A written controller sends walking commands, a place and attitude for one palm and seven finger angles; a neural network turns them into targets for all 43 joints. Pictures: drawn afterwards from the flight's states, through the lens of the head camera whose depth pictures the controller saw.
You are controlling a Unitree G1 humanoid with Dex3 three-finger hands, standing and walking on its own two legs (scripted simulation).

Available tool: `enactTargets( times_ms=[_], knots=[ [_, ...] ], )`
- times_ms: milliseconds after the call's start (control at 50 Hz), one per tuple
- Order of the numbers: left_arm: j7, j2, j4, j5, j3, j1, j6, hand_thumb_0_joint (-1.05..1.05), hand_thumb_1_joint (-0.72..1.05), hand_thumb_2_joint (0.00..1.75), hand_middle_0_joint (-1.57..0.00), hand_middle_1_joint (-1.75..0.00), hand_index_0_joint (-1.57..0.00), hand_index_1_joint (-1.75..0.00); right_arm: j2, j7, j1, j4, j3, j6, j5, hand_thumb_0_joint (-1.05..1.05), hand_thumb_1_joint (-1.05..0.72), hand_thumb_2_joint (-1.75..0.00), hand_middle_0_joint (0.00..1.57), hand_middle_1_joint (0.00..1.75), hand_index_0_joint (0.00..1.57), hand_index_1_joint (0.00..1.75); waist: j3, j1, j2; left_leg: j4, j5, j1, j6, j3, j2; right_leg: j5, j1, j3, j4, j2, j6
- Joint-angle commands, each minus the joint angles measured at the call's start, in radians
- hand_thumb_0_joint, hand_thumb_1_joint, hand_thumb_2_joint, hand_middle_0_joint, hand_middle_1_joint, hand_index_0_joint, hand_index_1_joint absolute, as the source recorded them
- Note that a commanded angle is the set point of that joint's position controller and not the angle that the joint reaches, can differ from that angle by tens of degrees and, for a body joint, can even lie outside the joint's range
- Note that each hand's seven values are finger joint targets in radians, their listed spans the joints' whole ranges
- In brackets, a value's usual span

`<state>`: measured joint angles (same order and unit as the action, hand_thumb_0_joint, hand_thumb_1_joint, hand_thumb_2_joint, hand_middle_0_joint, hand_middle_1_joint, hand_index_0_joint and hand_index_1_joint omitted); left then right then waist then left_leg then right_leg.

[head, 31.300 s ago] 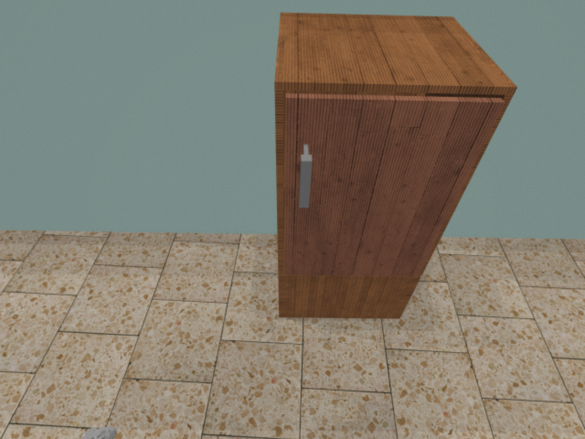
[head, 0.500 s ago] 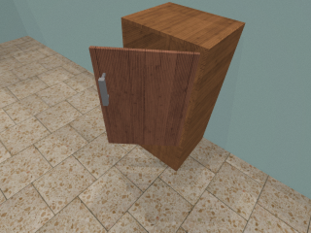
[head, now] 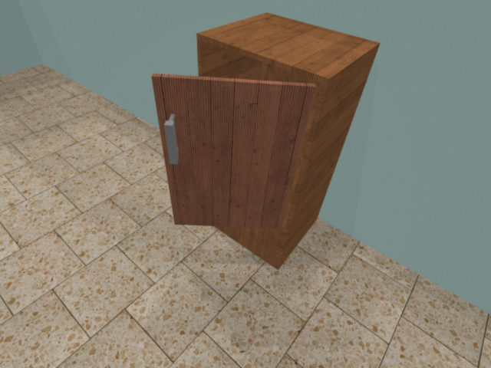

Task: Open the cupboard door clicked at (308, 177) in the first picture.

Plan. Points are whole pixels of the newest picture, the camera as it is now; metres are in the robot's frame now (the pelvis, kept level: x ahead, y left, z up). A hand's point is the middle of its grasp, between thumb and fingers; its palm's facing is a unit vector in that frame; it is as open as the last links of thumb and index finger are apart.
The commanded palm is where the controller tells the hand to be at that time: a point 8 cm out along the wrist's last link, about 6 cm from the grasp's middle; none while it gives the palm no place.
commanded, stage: come to a stop and stand still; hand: left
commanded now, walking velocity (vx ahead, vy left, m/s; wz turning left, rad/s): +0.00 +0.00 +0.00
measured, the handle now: (173, 139) +0.70 +0.25 -0.02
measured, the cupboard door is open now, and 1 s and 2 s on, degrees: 37 37 37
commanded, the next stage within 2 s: look again from close up in 0.46 s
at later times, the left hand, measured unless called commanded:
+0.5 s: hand out of the picture -0.02 +0.20 -0.17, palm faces +0.01 -0.99 -0.17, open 7.3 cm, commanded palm none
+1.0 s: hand out of the picture -0.03 +0.17 -0.17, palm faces +0.01 -0.99 -0.16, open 7.3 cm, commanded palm none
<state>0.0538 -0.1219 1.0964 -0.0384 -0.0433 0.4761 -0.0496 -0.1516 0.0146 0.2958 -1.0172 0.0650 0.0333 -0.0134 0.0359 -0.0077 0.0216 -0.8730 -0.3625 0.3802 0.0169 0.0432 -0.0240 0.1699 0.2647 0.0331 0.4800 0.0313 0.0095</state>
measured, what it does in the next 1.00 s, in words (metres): steps on the spot: left foot, then right foot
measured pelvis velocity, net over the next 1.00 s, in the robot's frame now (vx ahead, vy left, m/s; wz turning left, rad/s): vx -0.01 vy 0.01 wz -0.03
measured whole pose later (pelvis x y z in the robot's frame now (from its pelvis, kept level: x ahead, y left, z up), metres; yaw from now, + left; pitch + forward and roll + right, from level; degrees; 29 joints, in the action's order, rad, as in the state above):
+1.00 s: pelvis -0.01 +0.01 +0.01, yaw -2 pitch -1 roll +0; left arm 0.04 -0.12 1.11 -0.02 0.00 0.33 0.01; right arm -0.14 0.03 0.27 -1.11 0.01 -0.01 -0.01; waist -0.02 0.00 0.01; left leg -0.43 -0.23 0.18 0.05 0.07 -0.03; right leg 0.19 0.21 -0.01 0.42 0.03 0.03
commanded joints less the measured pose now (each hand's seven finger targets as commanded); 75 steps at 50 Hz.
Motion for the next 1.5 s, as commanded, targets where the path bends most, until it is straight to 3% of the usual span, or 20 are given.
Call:
enactTargets(
  times_ms=[0,20,40,60,80,160,220,340,440,740,980,1120,1180,1220,1280,1360,1400,1440,1460,1480],
  knots=[
    [-0.008,-0.105,-0.090,0.014,-0.013,-0.042,0.032,0.00,0.90,0.90,-0.20,-0.30,-0.20,-0.30,-0.019,0.011,0.131,-0.001,-0.025,-0.037,0.001,0.00,-0.90,-0.90,0.20,0.30,0.20,0.30,-0.209,0.009,-0.089,0.553,0.013,-0.146,0.009,-0.096,0.067,0.300,0.200,-0.118,-0.050,0.072,-0.055],
    [-0.017,-0.074,-0.090,0.023,-0.007,0.000,0.033,0.00,0.90,0.90,-0.20,-0.30,-0.20,-0.30,-0.079,0.020,0.098,0.021,-0.019,-0.047,-0.009,0.00,-0.90,-0.90,0.20,0.30,0.20,0.30,-0.191,-0.024,-0.213,0.641,-0.087,-0.040,0.058,-0.259,0.196,0.201,0.126,-0.070,-0.010,0.027,-0.013],
    [-0.025,-0.073,-0.090,0.021,-0.008,0.008,0.042,0.00,0.90,0.90,-0.20,-0.30,-0.20,-0.30,-0.123,0.027,0.038,0.046,-0.011,-0.044,-0.015,0.00,-0.90,-0.90,0.20,0.30,0.20,0.30,-0.166,-0.056,-0.143,0.667,-0.227,0.135,0.087,-0.284,0.244,0.129,-0.041,-0.028,0.020,0.022,0.004],
    [-0.025,-0.085,-0.074,0.009,-0.009,-0.045,0.029,0.00,0.90,0.90,-0.20,-0.30,-0.20,-0.30,-0.125,0.023,0.022,0.033,-0.011,-0.057,-0.015,0.00,-0.90,-0.90,0.20,0.30,0.20,0.30,-0.165,-0.035,-0.163,0.718,-0.219,0.129,0.079,-0.320,0.214,0.075,-0.061,-0.009,0.081,0.015,0.005],
    [-0.022,-0.080,-0.076,0.007,-0.005,-0.058,0.022,0.00,0.90,0.90,-0.20,-0.30,-0.20,-0.30,-0.126,0.024,0.016,0.025,-0.012,-0.057,-0.010,0.00,-0.90,-0.90,0.20,0.30,0.20,0.30,-0.153,-0.041,-0.211,0.735,-0.216,0.130,0.079,-0.321,0.223,0.080,-0.075,-0.020,0.118,0.015,0.006],
    [-0.021,-0.071,-0.061,0.013,0.014,-0.066,0.041,0.00,0.90,0.90,-0.20,-0.30,-0.20,-0.30,-0.090,0.025,0.043,-0.007,-0.023,-0.058,-0.005,0.00,-0.90,-0.90,0.20,0.30,0.20,0.30,-0.163,-0.034,-0.041,0.653,-0.054,0.035,0.063,-0.229,0.174,-0.005,-0.094,-0.051,-0.036,0.038,-0.005],
    [-0.015,-0.083,-0.052,0.017,0.017,-0.079,0.050,0.00,0.90,0.90,-0.20,-0.30,-0.20,-0.30,-0.070,0.022,0.086,-0.034,-0.028,-0.064,-0.002,0.00,-0.90,-0.90,0.20,0.30,0.20,0.30,-0.100,-0.013,-0.034,0.610,0.169,-0.063,0.033,-0.173,0.145,-0.085,-0.123,-0.055,-0.067,0.058,-0.012],
    [-0.017,-0.087,-0.054,0.015,0.015,-0.106,0.046,0.00,0.90,0.90,-0.20,-0.30,-0.20,-0.30,-0.084,0.017,0.068,-0.046,-0.018,-0.055,-0.001,0.00,-0.90,-0.90,0.20,0.30,0.20,0.30,-0.123,-0.004,-0.059,0.665,-0.042,-0.045,0.029,-0.186,0.152,-0.005,-0.098,-0.041,-0.067,0.050,-0.001],
    [-0.017,-0.081,-0.038,0.013,0.020,-0.086,0.050,0.00,0.90,0.90,-0.20,-0.30,-0.20,-0.30,-0.081,0.014,0.063,-0.050,-0.017,-0.047,0.000,0.00,-0.90,-0.90,0.20,0.30,0.20,0.30,-0.151,0.000,-0.040,0.653,-0.078,-0.037,0.029,-0.170,0.138,0.014,-0.071,-0.055,-0.083,0.052,-0.001],
    [-0.013,-0.082,-0.001,0.016,0.031,-0.053,0.072,0.00,0.90,0.90,-0.20,-0.30,-0.20,-0.30,-0.076,0.017,0.042,-0.059,-0.028,-0.054,0.006,0.00,-0.90,-0.90,0.20,0.30,0.20,0.30,-0.107,0.014,-0.013,0.561,0.124,-0.166,0.023,-0.102,0.117,-0.017,-0.019,-0.113,-0.130,0.075,-0.016],
    [-0.014,-0.098,-0.008,0.017,0.028,-0.082,0.069,0.00,0.90,0.90,-0.20,-0.30,-0.20,-0.30,-0.085,0.015,0.041,-0.068,-0.032,-0.053,0.003,0.00,-0.90,-0.90,0.20,0.30,0.20,0.30,-0.133,0.006,-0.010,0.576,0.079,-0.130,0.018,-0.106,0.122,0.022,-0.029,-0.108,-0.136,0.068,-0.016],
    [-0.014,-0.105,-0.017,0.020,0.025,-0.105,0.070,0.00,0.90,0.90,-0.20,-0.30,-0.20,-0.30,-0.084,0.016,0.048,-0.075,-0.035,-0.059,0.001,0.00,-0.90,-0.90,0.20,0.30,0.20,0.30,-0.092,0.007,-0.016,0.565,0.158,-0.157,0.016,-0.097,0.127,-0.032,-0.058,-0.110,-0.121,0.069,-0.021],
    [-0.017,-0.105,-0.021,0.016,0.020,-0.099,0.066,0.00,0.90,0.90,-0.20,-0.30,-0.20,-0.30,-0.081,0.013,0.072,-0.083,-0.034,-0.054,-0.003,0.00,-0.90,-0.90,0.20,0.30,0.20,0.30,-0.098,0.002,-0.011,0.569,-0.017,-0.128,0.026,-0.111,0.121,0.133,-0.063,-0.099,-0.103,0.063,-0.027],
    [-0.024,-0.113,-0.031,0.011,0.012,-0.094,0.059,0.00,0.90,0.90,-0.20,-0.30,-0.20,-0.30,-0.083,0.010,0.070,-0.073,-0.030,-0.045,-0.009,0.00,-0.90,-0.90,0.20,0.30,0.20,0.30,-0.162,-0.004,-0.007,0.567,-0.159,-0.061,0.036,-0.118,0.113,0.284,-0.020,-0.110,-0.111,0.063,-0.031],
    [-0.030,-0.125,-0.048,0.010,-0.003,-0.074,0.057,0.00,0.90,0.90,-0.20,-0.30,-0.20,-0.30,-0.077,0.008,0.078,-0.051,-0.028,-0.041,-0.012,0.00,-0.90,-0.90,0.20,0.30,0.20,0.30,-0.195,-0.012,0.028,0.497,-0.185,0.013,0.043,-0.110,0.088,0.381,-0.016,-0.152,-0.129,0.086,-0.054],
    [-0.026,-0.169,-0.053,0.016,-0.029,-0.021,0.065,0.00,0.90,0.90,-0.20,-0.30,-0.20,-0.30,-0.046,0.004,0.073,-0.016,-0.029,-0.048,-0.013,0.00,-0.90,-0.90,0.20,0.30,0.20,0.30,-0.156,-0.023,0.168,0.204,-0.044,0.090,0.016,0.010,0.041,0.480,-0.088,-0.328,-0.247,0.248,-0.144],
    [-0.023,-0.164,-0.061,0.013,-0.034,-0.029,0.075,0.00,0.90,0.90,-0.20,-0.30,-0.20,-0.30,-0.037,-0.001,0.059,-0.001,-0.029,-0.054,-0.011,0.00,-0.90,-0.90,0.20,0.30,0.20,0.30,-0.168,-0.011,0.129,0.168,-0.066,0.080,0.013,0.012,0.069,0.394,-0.065,-0.331,-0.250,0.282,-0.178],
    [-0.028,-0.149,-0.070,0.013,-0.030,-0.079,0.075,0.00,0.90,0.90,-0.20,-0.30,-0.20,-0.30,-0.022,-0.003,0.138,-0.027,-0.031,-0.065,-0.007,0.00,-0.90,-0.90,0.20,0.30,0.20,0.30,-0.149,0.039,0.060,0.340,-0.009,-0.120,0.016,0.027,0.068,0.300,0.053,-0.194,-0.139,0.218,-0.144],
    [-0.034,-0.120,-0.077,0.016,-0.024,-0.106,0.071,0.00,0.90,0.90,-0.20,-0.30,-0.20,-0.30,-0.040,0.001,0.206,-0.053,-0.028,-0.069,-0.007,0.00,-0.90,-0.90,0.20,0.30,0.20,0.30,-0.146,0.063,-0.036,0.429,0.022,-0.235,0.032,-0.036,0.090,0.286,0.143,-0.084,-0.019,0.119,-0.096],
    [-0.040,-0.073,-0.098,0.015,-0.015,-0.130,0.070,0.00,0.90,0.90,-0.20,-0.30,-0.20,-0.30,-0.109,0.007,0.293,-0.077,-0.010,-0.075,-0.014,0.00,-0.90,-0.90,0.20,0.30,0.20,0.30,-0.140,0.092,-0.247,0.552,0.006,-0.356,0.102,-0.273,0.250,0.269,0.296,0.037,0.216,0.017,-0.039]
  ],
)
